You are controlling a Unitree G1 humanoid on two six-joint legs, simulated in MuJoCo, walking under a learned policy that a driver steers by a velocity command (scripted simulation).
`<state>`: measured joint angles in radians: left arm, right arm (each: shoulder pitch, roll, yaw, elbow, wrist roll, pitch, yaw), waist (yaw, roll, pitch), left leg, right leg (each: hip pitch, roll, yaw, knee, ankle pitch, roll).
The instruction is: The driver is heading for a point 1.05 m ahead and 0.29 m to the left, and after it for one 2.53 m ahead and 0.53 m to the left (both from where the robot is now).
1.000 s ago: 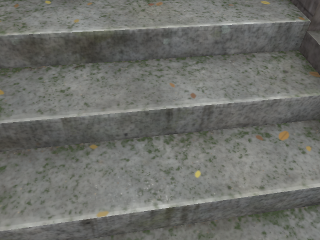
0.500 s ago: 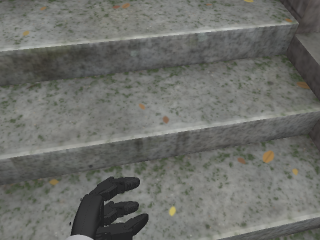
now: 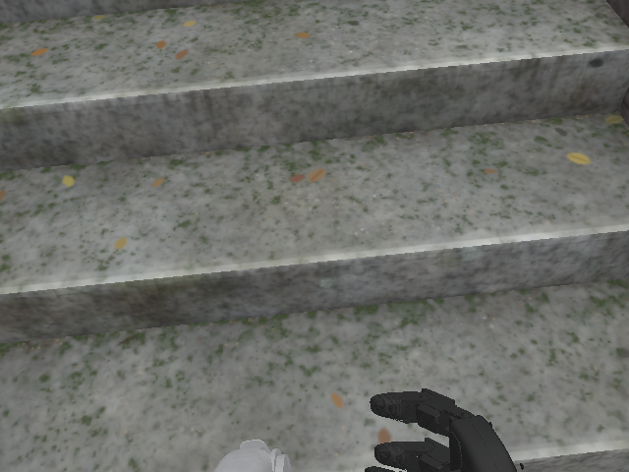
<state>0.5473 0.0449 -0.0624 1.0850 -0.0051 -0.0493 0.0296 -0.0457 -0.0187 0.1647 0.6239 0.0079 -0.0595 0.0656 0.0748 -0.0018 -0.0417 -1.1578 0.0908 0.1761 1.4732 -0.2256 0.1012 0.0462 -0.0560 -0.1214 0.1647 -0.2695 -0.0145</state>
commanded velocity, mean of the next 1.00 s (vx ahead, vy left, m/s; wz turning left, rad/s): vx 0.50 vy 0.00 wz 0.21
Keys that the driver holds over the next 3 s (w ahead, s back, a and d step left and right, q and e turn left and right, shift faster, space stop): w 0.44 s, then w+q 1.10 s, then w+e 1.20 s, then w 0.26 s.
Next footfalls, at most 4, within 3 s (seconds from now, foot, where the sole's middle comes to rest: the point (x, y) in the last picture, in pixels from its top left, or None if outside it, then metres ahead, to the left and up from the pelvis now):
0.04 left None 0.22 0.10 -0.64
0.60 right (441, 389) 0.55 -0.12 -0.49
1.18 left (271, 209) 0.82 0.19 -0.34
1.72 right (263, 37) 1.17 0.23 -0.19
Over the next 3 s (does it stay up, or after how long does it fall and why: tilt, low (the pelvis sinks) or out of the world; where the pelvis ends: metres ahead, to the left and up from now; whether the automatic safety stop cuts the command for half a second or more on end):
stays up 1.67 0.37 0.83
